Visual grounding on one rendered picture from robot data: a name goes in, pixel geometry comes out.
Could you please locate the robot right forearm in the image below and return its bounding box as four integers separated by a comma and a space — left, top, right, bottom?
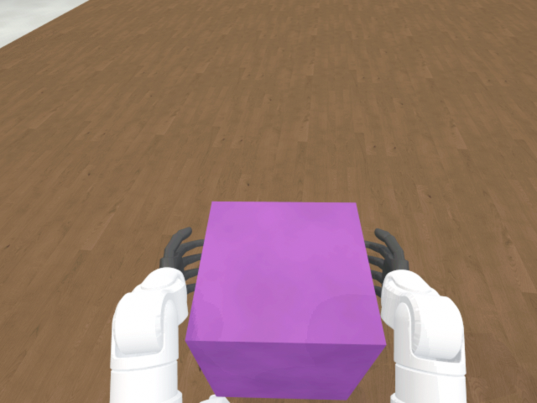
381, 270, 467, 403

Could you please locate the right robot hand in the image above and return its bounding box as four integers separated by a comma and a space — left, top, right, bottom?
364, 228, 409, 298

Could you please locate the left robot hand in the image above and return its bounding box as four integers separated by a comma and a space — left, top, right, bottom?
159, 227, 205, 295

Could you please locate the left robot shin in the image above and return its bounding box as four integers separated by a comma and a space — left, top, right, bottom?
209, 395, 228, 401

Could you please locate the robot left forearm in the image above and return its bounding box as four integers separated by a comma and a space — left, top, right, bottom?
110, 267, 188, 403

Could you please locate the carton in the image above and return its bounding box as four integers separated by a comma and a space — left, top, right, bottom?
185, 201, 387, 400

